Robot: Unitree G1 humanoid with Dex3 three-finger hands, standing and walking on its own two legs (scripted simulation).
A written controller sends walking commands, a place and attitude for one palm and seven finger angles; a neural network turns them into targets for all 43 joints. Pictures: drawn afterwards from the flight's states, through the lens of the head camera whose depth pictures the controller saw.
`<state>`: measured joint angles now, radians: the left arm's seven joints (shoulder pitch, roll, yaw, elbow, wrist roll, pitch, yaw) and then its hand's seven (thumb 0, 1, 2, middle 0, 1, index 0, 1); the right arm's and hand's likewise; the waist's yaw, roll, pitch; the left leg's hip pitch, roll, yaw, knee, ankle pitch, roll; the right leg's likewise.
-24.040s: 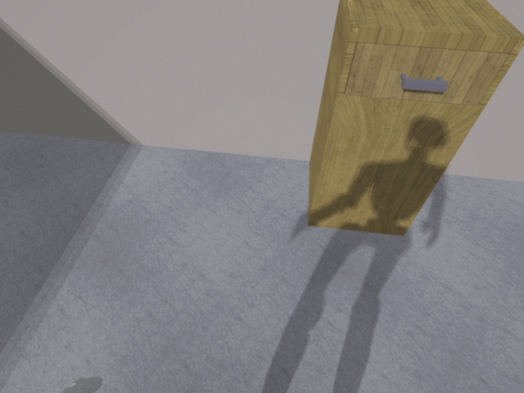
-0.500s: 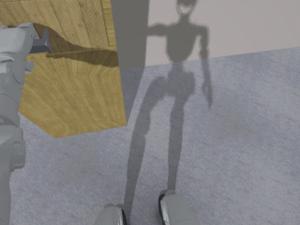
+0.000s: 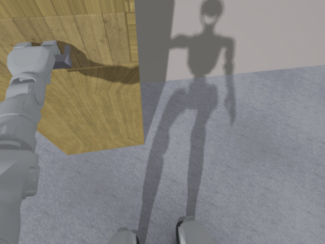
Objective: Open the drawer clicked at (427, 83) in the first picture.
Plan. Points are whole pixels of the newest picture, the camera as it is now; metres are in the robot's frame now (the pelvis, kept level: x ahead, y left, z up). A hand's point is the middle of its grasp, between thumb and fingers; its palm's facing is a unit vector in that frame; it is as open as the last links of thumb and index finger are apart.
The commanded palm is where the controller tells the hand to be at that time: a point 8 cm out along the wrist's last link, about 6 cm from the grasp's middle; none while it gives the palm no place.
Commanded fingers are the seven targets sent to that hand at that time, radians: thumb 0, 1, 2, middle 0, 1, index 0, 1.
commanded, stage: pull the drawer open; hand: left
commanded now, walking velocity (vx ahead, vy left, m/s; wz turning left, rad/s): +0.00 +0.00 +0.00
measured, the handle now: (44, 56) +0.57 +0.24 +0.07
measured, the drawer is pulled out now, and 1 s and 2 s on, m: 0.00 0.06 0.12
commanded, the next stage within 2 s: none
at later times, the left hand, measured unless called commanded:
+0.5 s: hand (44, 85) +0.50 +0.25 +0.04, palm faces -0.03 -0.02 -1.00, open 5.6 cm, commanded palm +0.47 +0.25 +0.09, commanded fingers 0.00 0.90 0.90 -0.40 -1.35 -0.40 -1.35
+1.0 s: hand (42, 98) +0.47 +0.24 +0.04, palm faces -0.02 -0.02 -1.00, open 5.6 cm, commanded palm +0.43 +0.25 +0.09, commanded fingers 0.00 0.90 0.90 -0.40 -1.35 -0.40 -1.35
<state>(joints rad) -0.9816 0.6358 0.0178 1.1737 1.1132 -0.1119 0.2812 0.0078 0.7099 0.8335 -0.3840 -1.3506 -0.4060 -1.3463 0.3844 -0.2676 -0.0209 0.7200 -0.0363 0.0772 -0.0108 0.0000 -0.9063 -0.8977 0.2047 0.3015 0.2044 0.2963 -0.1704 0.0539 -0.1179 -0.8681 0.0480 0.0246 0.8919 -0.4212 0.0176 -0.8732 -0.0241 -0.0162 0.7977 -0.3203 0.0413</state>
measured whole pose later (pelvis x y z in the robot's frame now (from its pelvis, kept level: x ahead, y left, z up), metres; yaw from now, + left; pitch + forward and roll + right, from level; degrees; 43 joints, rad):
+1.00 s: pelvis +0.02 -0.01 +0.02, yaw -1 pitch +17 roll -1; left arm -0.63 0.51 0.04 0.89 1.09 -0.11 0.32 0.01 0.73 0.83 -0.33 -1.35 -0.37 -1.35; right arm 0.32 -0.26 -0.06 0.71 -0.02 0.10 -0.01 0.00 -0.91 -0.90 0.20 0.30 0.20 0.30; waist -0.07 0.05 -0.13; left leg -0.66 0.05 0.05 0.78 -0.42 0.01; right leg -0.70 -0.02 0.01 0.73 -0.33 0.03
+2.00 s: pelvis +0.01 -0.01 +0.02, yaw +0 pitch +13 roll -1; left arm -0.40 0.45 0.00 0.68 1.08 -0.07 0.35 0.01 0.73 0.85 -0.33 -1.35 -0.38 -1.35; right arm 0.27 -0.26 -0.06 0.70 0.00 0.05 -0.02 0.01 -0.91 -0.90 0.20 0.30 0.20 0.30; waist -0.03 0.05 -0.11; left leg -0.57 0.04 0.05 0.74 -0.39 0.00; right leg -0.61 -0.03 0.01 0.71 -0.32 0.03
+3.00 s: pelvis +0.02 -0.02 +0.03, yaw +0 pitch +10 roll +0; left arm -0.15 0.43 0.00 0.43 1.06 -0.05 0.33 0.02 0.74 0.83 -0.32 -1.35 -0.39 -1.35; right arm 0.20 -0.24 -0.05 0.67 0.00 0.03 -0.05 0.01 -0.91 -0.90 0.20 0.30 0.20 0.30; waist 0.00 0.05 -0.09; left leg -0.48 0.04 0.05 0.69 -0.38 -0.01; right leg -0.53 -0.02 0.01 0.69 -0.33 0.02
